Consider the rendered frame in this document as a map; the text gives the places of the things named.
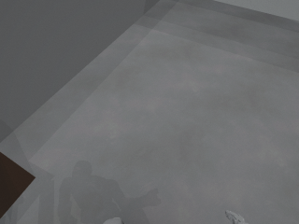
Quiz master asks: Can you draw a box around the cupboard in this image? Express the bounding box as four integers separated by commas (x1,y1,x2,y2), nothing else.
0,152,35,218

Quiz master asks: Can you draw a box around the right robot hand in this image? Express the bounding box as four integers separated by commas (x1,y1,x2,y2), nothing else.
225,210,249,224

